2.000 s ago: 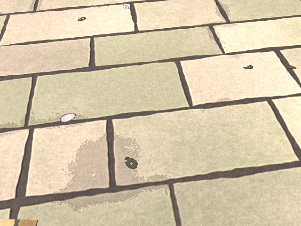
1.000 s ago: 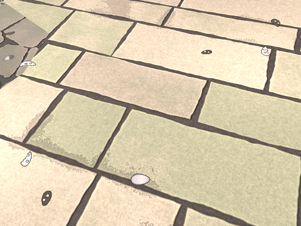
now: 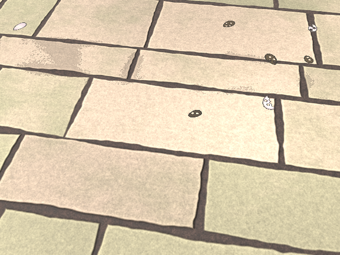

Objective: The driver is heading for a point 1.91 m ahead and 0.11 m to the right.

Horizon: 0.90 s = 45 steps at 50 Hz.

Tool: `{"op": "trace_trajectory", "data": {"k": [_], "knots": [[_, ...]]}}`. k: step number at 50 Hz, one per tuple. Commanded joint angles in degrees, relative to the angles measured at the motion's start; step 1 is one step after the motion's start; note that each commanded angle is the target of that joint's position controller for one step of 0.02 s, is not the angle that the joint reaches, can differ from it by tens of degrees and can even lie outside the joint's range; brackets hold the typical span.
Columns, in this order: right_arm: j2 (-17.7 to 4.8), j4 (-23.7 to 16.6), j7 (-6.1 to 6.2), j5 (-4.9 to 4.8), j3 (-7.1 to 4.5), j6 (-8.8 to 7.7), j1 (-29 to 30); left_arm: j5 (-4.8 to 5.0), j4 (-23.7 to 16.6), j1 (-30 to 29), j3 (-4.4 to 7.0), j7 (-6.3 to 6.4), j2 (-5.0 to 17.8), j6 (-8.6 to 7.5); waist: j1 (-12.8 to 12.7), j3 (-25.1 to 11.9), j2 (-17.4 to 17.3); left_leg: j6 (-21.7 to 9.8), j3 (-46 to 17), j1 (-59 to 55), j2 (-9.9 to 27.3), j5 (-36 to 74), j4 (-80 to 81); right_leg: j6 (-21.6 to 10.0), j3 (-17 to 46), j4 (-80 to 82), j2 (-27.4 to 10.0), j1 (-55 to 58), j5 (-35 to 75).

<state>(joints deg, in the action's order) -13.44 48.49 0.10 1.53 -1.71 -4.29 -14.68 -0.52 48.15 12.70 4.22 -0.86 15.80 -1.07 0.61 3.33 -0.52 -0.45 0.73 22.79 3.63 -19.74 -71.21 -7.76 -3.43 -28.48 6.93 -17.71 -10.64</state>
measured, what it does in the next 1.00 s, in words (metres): walks ahead, turning right: left foot, then right foot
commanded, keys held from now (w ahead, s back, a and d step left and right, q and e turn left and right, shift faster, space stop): w+e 0.38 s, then w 0.62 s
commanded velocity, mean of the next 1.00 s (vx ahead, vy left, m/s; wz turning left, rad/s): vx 0.50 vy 0.00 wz -0.35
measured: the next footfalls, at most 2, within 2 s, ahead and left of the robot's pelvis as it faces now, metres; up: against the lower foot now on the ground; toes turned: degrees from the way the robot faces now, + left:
left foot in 0.38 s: +0.40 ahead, +0.11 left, +0.00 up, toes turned -15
right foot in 0.88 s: +0.56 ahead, -0.17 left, +0.00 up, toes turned -23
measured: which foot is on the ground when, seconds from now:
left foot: up 0.00-0.36, down 0.38-0.90, up 0.92-1.00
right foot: down 0.00-0.40, up 0.42-0.86, down 0.88-1.00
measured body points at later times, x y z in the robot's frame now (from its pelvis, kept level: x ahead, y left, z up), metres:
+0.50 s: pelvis +0.28 +0.04 +0.00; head +0.31 +0.04 +0.45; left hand +0.40 +0.31 -0.13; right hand +0.36 -0.25 -0.09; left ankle +0.36 +0.12 -0.73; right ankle +0.13 -0.04 -0.65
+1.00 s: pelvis +0.50 -0.08 +0.01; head +0.52 -0.10 +0.46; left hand +0.72 +0.11 -0.10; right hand +0.43 -0.33 -0.14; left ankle +0.45 +0.08 -0.65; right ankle +0.52 -0.16 -0.73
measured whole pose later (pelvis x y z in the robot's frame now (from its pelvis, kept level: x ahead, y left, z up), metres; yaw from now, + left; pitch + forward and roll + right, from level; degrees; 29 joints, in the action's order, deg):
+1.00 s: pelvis +0.50 -0.08 +0.01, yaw -20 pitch +1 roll +1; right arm -14.5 51.3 -1.0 1.0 -2.1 -2.9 -20.8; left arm -1.5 44.9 10.4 1.4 -0.8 13.9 -3.3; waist 1.9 1.7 -1.2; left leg -3.1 1.2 19.3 1.6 -21.5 -61.0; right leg -4.4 -4.1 -27.5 1.6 -17.6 -10.6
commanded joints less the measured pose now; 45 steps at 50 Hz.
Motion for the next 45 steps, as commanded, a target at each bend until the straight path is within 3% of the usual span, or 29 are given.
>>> {"op": "trace_trajectory", "data": {"k": [1, 3, 6, 13, 16, 18, 19, 20, 21, 22, 23, 24, 25, 28, 32, 35, 40, 42, 43, 44, 45], "knots": [[-5.65, -3.91, -0.3, 1.38, -1.19, 1.26, -3.42, 0.74, -2.11, 3.45, 1.35, 0.47, 6.24, -1.56, 1.39, -3.33, 0.59, 1.83, -2.47, 8.88, 2.79, 1.1, 3.92, -9.9, 19.57, 15.16, -16.15, 7.96, 21.21], [-5.14, -4.81, -0.67, 1.39, -1.13, 2.2, -1.4, 0.63, -1.91, 4.57, 1.65, 0.4, 7.59, -2.29, 1.31, -3.17, 0.91, 3.0, -1.2, 9.7, 2.68, 3.91, 8.59, -9.11, 17.37, 16.09, -13.73, 6.56, 20.69], [-5.18, -7.72, -0.99, 1.18, -1.03, 2.47, 6.19, 0.61, -1.56, 8.15, 1.85, 0.43, 8.37, -2.25, -1.17, -1.59, 2.37, 4.14, -0.54, 14.02, 2.47, 10.71, 17.23, -7.45, 17.86, 16.9, -12.45, 8.03, 18.32], [-5.59, -12.28, -1.51, 0.3, -0.26, 1.53, 18.18, -0.08, -1.58, 13.98, 2.12, 0.96, 9.23, -1.81, -6.08, -1.36, 4.41, 3.38, -1.15, 15.18, -1.07, 17.45, 33.08, -5.6, 21.92, 12.29, -13.33, 16.63, 21.74], [-7.41, -12.48, -1.32, -0.01, -0.58, 0.76, 15.42, -0.49, -2.83, 11.47, 2.41, 1.54, 10.55, -1.87, -3.59, -1.83, 5.39, 1.58, -2.38, 6.67, -2.63, 14.0, 39.15, -3.24, 24.61, 8.68, -14.45, 16.02, 24.55], [-9.66, -9.44, -0.39, -0.08, -1.61, 0.04, 4.82, -0.42, -3.8, 8.14, 2.51, 1.2, 11.42, -2.22, 1.66, -5.78, 4.39, -0.35, -1.14, -9.15, -5.23, 10.91, 43.38, -0.78, 24.0, -0.79, -11.95, 11.96, 31.25], [-12.08, -8.0, 0.38, 0.66, -2.45, -0.75, -2.79, 0.13, -4.06, 7.89, 2.02, 0.63, 9.78, -2.67, 5.36, -10.89, 0.36, -2.35, -5.02, -21.14, -0.66, 9.61, 46.05, 0.72, 20.69, -12.99, -7.82, 7.19, 26.88], [-16.81, -8.28, 1.34, 2.22, -3.43, -0.81, -10.12, 1.55, -5.96, 10.77, 0.45, 0.46, 4.04, -3.07, 6.38, -19.98, -8.23, -6.12, -22.98, -35.44, 14.99, -3.27, 48.75, 2.56, 14.3, -30.3, -2.79, -3.33, 5.4], [-18.95, -7.91, 1.05, 1.59, -4.13, 0.14, -7.38, 0.99, -7.25, 15.24, 0.29, 0.46, 4.47, -2.84, 1.8, -21.58, -19.01, -11.6, -46.99, -37.16, 22.26, -5.64, 56.52, 3.03, 10.15, -39.56, 1.91, -15.5, -20.93], [-13.3, -8.74, 0.58, 0.91, -3.22, 0.61, -3.14, -0.63, -4.61, 14.85, 0.53, 0.89, 7.06, -1.91, 0.36, -13.06, -8.16, -12.12, -42.56, -29.65, 20.68, -11.04, 56.14, 2.73, 11.34, -44.16, -3.25, -18.6, -16.61], [-8.61, -8.82, 0.16, 0.41, -2.11, 0.56, -0.57, -1.16, -4.36, 10.88, 0.35, 0.26, 6.69, -1.75, 0.73, -6.99, -1.63, -11.27, -33.16, -22.53, 17.08, -8.62, 56.9, 3.04, 10.8, -42.61, -4.92, -17.67, -11.96], [-6.78, -8.22, -0.05, 0.55, -1.52, 0.38, 0.64, -1.13, -4.69, 9.04, 0.06, -0.2, 5.33, -1.65, -0.06, -3.82, -1.46, -9.67, -25.42, -17.78, 13.79, -1.69, 58.41, 3.38, 10.49, -39.17, -6.39, -16.26, -9.71], [-6.58, -7.15, 0.04, 0.47, -1.34, -0.06, 0.11, -1.65, -5.21, 7.93, -0.03, -0.62, 4.96, -1.28, -0.57, -2.69, -4.37, -8.91, -20.45, -15.57, 11.63, 4.27, 59.17, 3.85, 10.26, -36.73, -7.36, -15.24, -9.05], [-7.58, -4.72, -0.65, -0.26, -1.63, -1.71, -2.85, -1.87, -5.1, 7.88, -0.38, -1.26, 4.41, -0.36, -1.4, -3.6, -5.65, -9.87, -13.4, -15.24, 10.02, 19.71, 59.73, 4.85, 9.62, -34.58, -6.74, -14.24, -7.31], [-7.97, -2.61, -0.91, -0.77, -1.83, -1.96, -4.87, -1.95, -7.86, -0.86, -1.23, -1.91, 3.52, -0.44, -0.44, -1.47, -4.86, -10.47, -7.67, -16.25, 9.0, 20.18, 63.35, 6.47, 7.54, -25.61, -8.65, -19.1, -0.38], [-8.07, -1.13, -1.12, -1.02, -1.89, -1.59, -6.46, -1.75, -9.63, -7.4, -2.55, -2.45, 1.58, -0.82, 0.88, -0.64, -4.99, -9.56, -3.44, -15.2, 6.98, 22.02, 63.78, 7.0, 2.97, -14.71, -9.96, -15.6, 5.36], [-10.24, 1.66, -1.02, -0.79, -2.46, -0.81, -10.8, -1.4, -11.09, -12.1, -2.79, -1.82, 2.59, -1.35, 2.08, -0.18, -5.28, -8.61, -3.53, -19.8, 9.68, 28.79, 60.06, 4.82, -0.16, -5.52, -8.79, -10.33, 2.92], [-10.9, 2.35, -0.79, -0.85, -2.58, -0.24, -10.46, -1.79, -10.02, -8.49, -2.38, -1.24, 3.26, -1.78, -0.12, -1.61, -4.81, -7.71, -2.61, -21.47, 9.8, 38.25, 53.9, 3.06, -1.23, -1.71, -6.71, -4.1, 0.2], [-10.45, 2.76, -0.71, -1.11, -2.37, 0.07, -10.48, -2.3, -7.62, -1.94, -1.83, -0.79, 3.92, -2.3, -3.16, -4.88, -2.7, -6.63, -0.18, -20.47, 7.65, 43.44, 45.18, 1.81, -1.66, 2.34, -5.24, 4.72, 1.34], [-8.85, 2.03, -0.61, -1.18, -1.76, 0.04, -10.17, -3.18, -4.73, 7.52, -0.75, -0.14, 6.62, -2.86, -6.83, -11.05, 0.1, -5.27, 1.89, -13.83, 5.05, 37.27, 33.38, -0.27, 3.32, 2.6, -9.44, 18.09, -0.33], [-3.58, -1.37, -0.94, -2.25, -0.3, -0.17, -11.7, -4.13, -4.26, 14.48, 0.74, 0.67, 12.84, -3.0, -7.99, -18.45, 11.53, -2.55, 5.7, 3.57, -1.51, 12.32, 13.29, -5.32, 26.68, 6.47, -26.58, 33.79, -8.02]]}}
